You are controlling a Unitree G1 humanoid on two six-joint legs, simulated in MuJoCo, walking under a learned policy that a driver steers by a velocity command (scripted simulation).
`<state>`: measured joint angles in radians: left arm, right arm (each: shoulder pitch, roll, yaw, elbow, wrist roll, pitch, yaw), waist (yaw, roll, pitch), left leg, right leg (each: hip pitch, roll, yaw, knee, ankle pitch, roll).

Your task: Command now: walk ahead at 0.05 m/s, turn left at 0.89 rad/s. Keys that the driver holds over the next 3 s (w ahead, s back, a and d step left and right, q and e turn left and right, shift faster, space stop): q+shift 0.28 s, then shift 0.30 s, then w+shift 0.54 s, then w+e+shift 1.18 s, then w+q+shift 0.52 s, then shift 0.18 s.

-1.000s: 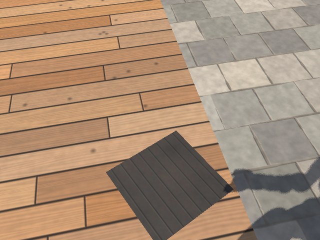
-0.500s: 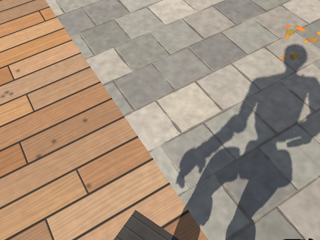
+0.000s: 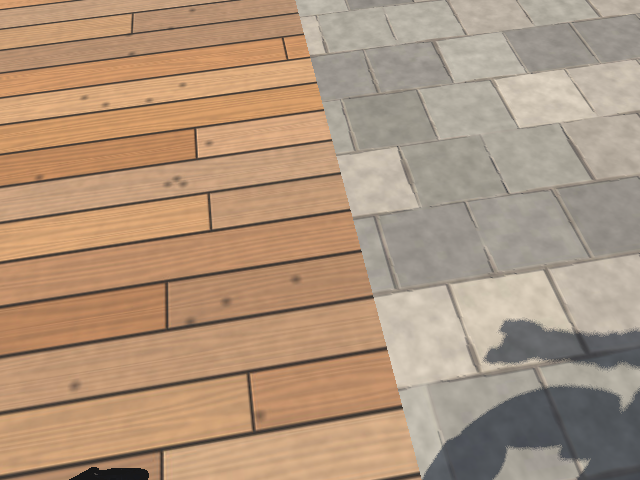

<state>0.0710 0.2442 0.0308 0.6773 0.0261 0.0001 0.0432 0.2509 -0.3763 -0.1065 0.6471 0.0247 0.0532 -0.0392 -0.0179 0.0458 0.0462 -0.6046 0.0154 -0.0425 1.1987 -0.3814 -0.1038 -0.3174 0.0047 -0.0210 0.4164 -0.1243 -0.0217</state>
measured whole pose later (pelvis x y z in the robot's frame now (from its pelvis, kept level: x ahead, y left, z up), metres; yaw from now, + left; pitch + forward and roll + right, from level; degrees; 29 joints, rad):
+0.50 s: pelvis +0.02 +0.05 +0.00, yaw +23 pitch +3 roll -2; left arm 0.13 0.32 0.09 0.74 0.00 0.02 0.03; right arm 0.16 -0.30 -0.06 0.58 0.00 0.03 -0.03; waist 0.01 -0.02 0.04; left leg -0.31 -0.04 -0.08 0.48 -0.22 0.05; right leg -0.57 -0.01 0.02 1.01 -0.32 0.08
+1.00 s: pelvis +0.16 +0.10 +0.00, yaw +26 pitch +3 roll +1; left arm 0.54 0.25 0.05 0.88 0.02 -0.08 -0.02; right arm 0.14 -0.30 -0.05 0.66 -0.04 0.00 0.08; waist 0.09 0.05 -0.04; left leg -0.68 0.06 0.03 0.82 -0.10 0.01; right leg 0.08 -0.01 0.01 0.17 -0.32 -0.02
